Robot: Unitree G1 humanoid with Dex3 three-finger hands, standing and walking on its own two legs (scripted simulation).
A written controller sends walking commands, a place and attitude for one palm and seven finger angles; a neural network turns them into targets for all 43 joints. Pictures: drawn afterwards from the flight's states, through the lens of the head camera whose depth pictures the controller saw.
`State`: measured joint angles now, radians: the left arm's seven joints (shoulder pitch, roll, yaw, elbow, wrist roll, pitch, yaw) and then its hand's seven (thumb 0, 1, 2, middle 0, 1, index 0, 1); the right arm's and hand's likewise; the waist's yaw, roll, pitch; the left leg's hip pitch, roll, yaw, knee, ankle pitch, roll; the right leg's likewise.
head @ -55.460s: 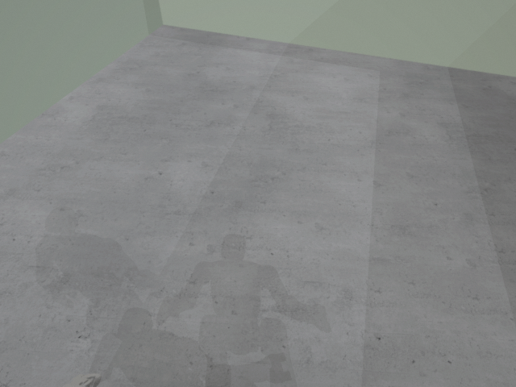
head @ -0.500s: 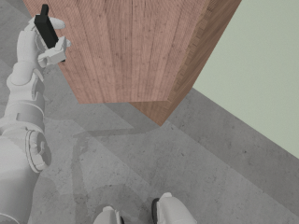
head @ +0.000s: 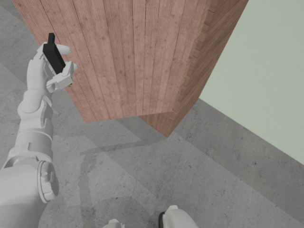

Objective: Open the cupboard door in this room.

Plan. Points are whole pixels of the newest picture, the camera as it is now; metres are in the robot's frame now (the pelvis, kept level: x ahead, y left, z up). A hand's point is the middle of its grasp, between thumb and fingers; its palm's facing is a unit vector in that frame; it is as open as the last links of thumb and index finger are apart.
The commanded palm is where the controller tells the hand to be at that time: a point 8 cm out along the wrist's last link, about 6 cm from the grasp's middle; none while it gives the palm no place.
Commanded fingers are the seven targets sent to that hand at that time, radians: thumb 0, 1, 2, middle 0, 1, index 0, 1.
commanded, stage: pull the door open along its arc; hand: left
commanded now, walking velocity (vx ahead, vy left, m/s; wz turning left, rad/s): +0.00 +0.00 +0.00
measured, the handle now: (59, 60) +0.54 +0.20 +0.08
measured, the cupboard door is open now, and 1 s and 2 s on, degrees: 48 83 85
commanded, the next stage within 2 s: open thumb and fingers to let go in 0.54 s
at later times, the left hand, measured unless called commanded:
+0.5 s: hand (110, 141) +0.31 +0.07 +0.08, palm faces +0.32 -0.95 +0.02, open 6.2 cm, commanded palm +0.25 +0.15 +0.08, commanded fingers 0.00 0.90 0.90 -0.40 -1.35 -0.40 -1.35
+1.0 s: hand (117, 140) +0.31 +0.05 +0.09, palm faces +0.38 -0.92 -0.02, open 9.3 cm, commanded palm +0.26 +0.09 +0.08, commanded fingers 0.00 -0.43 0.33 -0.31 -1.21 -0.31 -1.21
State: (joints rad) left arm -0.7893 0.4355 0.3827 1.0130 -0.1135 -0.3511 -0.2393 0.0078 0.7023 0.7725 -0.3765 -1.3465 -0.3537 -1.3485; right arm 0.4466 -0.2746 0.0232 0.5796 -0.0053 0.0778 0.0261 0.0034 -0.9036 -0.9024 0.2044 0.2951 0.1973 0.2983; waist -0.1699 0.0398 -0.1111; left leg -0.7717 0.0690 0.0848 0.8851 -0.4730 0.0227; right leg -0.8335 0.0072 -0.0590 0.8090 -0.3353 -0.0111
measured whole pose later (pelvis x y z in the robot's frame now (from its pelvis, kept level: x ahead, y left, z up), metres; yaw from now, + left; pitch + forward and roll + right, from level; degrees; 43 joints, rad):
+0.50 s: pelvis +0.01 -0.02 +0.02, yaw +2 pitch +8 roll +0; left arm 0.07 -0.09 -0.14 0.13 0.03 -0.20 0.43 0.02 0.62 0.69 -0.38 -1.33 -0.40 -1.35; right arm 0.15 -0.16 0.02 0.52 -0.04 0.06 0.02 0.01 -0.90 -0.90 0.20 0.29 0.20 0.30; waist -0.01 0.03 -0.09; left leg -0.42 0.05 0.08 0.71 -0.42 -0.01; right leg -0.51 0.00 -0.07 0.72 -0.34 -0.04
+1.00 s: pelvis -0.02 -0.05 +0.02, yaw +5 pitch +7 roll +1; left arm -0.08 -0.08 -0.14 0.25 0.03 -0.21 0.48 0.01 0.19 0.60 -0.35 -1.27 -0.35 -1.28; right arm 0.21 -0.21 0.00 0.63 -0.06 0.01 -0.02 0.01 -0.90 -0.90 0.20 0.29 0.20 0.30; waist 0.00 0.04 -0.08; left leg -0.48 0.04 0.02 0.75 -0.39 -0.04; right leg -0.56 -0.02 -0.12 0.78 -0.35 -0.07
